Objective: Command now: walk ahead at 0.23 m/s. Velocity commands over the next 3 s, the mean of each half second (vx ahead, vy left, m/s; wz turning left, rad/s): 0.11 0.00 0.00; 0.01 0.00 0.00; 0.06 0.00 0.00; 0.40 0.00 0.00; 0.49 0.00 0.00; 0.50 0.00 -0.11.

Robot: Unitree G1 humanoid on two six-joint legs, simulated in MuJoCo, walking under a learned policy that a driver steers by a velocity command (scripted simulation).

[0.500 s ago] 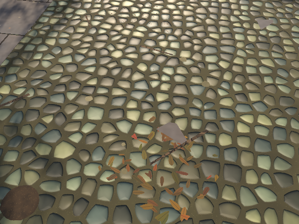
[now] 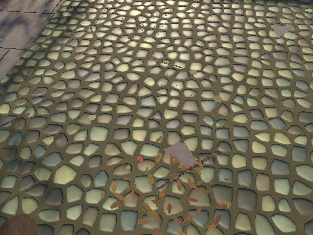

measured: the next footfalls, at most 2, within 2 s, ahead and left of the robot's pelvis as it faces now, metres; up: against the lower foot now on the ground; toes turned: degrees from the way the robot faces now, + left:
left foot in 0.26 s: +0.22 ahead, +0.12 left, +0.00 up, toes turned +0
right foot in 0.52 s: +0.15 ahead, -0.11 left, +0.00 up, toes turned -1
